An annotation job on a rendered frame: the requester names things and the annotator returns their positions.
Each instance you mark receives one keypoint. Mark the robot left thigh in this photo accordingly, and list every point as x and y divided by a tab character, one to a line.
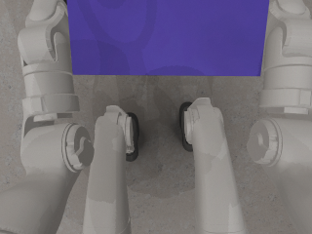
107	204

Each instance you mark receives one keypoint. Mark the right robot upper arm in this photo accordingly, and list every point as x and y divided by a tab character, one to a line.
283	148

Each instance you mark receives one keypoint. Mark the carton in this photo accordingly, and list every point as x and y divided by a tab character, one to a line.
167	37

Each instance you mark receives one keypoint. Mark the left robot forearm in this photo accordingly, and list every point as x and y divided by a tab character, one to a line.
45	56

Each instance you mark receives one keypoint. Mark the right robot foot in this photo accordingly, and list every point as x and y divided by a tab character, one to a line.
187	146

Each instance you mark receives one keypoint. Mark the right robot forearm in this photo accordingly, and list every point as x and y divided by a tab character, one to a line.
287	82

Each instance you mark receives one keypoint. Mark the left robot upper arm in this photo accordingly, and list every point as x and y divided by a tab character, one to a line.
53	157

